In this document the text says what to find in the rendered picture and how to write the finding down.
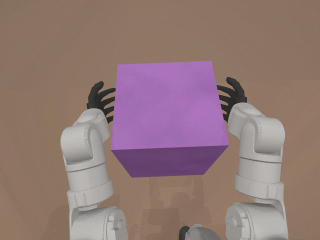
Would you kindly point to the right robot upper arm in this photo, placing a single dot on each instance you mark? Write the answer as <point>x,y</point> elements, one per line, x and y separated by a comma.
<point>255,221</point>

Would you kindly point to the robot right forearm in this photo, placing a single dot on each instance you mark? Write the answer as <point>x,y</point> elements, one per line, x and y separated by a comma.
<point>261,152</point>

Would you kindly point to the robot left forearm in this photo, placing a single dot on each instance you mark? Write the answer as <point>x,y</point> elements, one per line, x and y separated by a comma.
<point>84,160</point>

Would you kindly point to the robot right thigh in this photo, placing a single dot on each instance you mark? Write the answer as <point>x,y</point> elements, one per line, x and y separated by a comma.
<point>201,233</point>

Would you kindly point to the left robot upper arm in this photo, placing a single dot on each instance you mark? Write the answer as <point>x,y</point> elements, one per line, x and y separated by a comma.
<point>106,223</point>

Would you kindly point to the right robot foot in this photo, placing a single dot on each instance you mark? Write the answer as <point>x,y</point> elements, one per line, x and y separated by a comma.
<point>182,233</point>

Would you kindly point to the right robot hand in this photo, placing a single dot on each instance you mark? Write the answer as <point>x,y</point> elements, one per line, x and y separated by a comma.
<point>236,96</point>

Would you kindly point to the left robot hand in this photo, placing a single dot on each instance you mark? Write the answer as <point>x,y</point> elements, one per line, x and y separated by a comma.
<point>94,100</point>

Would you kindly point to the carton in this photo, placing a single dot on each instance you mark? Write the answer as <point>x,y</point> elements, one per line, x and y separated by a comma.
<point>167,119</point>

